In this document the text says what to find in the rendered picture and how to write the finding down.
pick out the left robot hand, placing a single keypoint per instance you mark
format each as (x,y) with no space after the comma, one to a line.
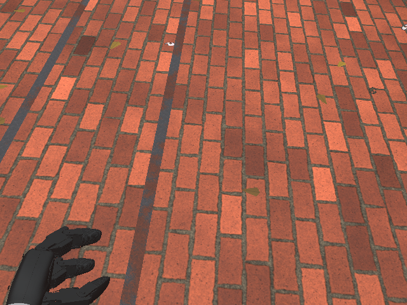
(43,268)

